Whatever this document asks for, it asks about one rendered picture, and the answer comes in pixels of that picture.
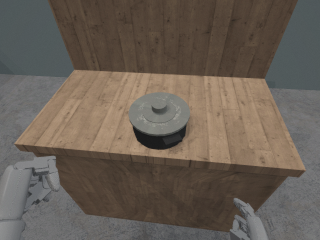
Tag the table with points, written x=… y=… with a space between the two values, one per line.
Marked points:
x=215 y=55

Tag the right robot hand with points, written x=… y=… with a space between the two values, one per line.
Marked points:
x=252 y=227

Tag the left robot hand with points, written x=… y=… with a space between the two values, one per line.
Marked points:
x=41 y=174

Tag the left robot forearm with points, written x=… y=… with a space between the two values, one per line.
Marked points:
x=11 y=229

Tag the knob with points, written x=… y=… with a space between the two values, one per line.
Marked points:
x=159 y=106

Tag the pot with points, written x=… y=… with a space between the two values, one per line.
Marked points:
x=160 y=142

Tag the lid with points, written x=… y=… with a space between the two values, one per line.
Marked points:
x=146 y=121

